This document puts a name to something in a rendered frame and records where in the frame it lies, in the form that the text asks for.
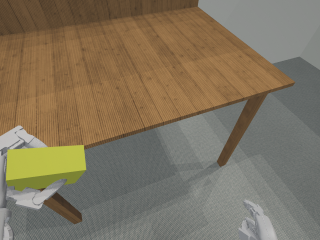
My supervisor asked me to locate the sponge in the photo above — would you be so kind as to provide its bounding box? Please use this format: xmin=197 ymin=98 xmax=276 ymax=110
xmin=6 ymin=145 xmax=86 ymax=192

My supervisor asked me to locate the left robot hand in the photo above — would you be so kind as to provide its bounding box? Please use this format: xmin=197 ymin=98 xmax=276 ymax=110
xmin=0 ymin=125 xmax=67 ymax=211

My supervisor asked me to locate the right robot hand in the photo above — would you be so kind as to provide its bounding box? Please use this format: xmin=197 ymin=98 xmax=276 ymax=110
xmin=238 ymin=199 xmax=278 ymax=240

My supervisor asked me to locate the robot left forearm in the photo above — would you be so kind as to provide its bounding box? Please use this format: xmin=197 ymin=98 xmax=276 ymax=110
xmin=0 ymin=208 xmax=15 ymax=240

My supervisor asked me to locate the table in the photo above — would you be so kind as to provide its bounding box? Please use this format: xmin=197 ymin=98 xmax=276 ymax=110
xmin=0 ymin=0 xmax=295 ymax=224

